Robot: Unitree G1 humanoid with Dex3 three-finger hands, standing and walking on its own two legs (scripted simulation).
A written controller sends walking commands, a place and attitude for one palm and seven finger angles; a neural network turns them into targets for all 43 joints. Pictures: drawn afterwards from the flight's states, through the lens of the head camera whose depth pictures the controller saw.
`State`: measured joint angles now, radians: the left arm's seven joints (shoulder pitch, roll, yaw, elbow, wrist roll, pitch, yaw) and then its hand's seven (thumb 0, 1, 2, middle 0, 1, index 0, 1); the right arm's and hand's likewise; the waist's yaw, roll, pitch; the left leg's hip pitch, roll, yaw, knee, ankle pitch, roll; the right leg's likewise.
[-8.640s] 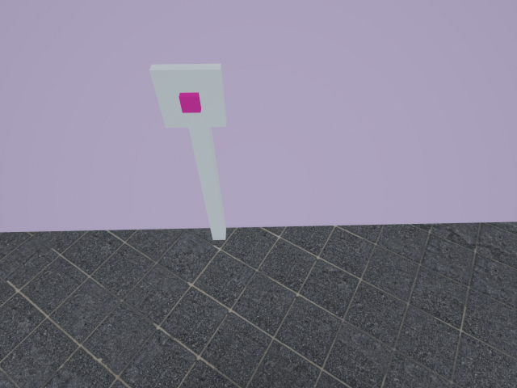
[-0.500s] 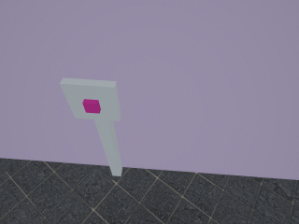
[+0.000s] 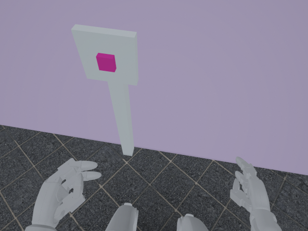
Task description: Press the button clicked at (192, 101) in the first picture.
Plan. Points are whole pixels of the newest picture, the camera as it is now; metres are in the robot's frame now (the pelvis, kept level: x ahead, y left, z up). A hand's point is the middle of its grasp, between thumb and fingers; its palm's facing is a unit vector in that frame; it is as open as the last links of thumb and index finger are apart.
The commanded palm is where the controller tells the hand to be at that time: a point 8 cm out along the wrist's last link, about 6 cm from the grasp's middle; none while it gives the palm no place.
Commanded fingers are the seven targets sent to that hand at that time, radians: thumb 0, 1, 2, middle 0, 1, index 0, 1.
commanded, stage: raise the hand and make a fist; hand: left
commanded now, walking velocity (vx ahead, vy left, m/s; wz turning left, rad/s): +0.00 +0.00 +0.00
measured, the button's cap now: (106, 62) +0.56 +0.22 +0.10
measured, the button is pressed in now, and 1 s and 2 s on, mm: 0 0 0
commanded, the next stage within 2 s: aim a knuckle at the button in 1.50 s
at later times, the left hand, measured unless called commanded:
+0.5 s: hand (78, 170) +0.23 +0.20 +0.06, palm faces -0.03 -1.00 -0.05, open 3.1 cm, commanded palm +0.21 +0.26 +0.07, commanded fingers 0.00 0.90 0.90 -1.30 -1.50 -1.30 -1.50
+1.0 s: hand (68, 156) +0.25 +0.22 +0.09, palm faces -0.03 -1.00 -0.06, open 3.1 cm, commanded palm +0.23 +0.28 +0.09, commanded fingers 0.00 0.90 0.90 -1.30 -1.50 -1.30 -1.50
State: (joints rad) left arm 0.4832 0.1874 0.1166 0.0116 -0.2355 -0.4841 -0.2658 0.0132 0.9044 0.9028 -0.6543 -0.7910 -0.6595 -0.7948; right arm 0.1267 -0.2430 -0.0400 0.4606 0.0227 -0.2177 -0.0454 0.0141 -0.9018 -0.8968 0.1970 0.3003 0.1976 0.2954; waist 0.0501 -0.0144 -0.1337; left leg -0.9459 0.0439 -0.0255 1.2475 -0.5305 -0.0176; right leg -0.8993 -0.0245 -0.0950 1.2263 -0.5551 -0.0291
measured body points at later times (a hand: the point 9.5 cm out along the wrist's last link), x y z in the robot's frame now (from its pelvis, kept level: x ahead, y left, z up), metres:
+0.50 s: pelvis +0.02 +0.02 +0.02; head +0.08 +0.03 +0.46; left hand +0.23 +0.26 +0.07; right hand +0.18 -0.24 -0.06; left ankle +0.05 +0.13 -0.63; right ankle +0.03 -0.11 -0.63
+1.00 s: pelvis +0.03 +0.02 +0.03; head +0.09 +0.03 +0.48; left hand +0.24 +0.28 +0.09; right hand +0.22 -0.20 -0.04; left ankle +0.05 +0.13 -0.63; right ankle +0.03 -0.11 -0.63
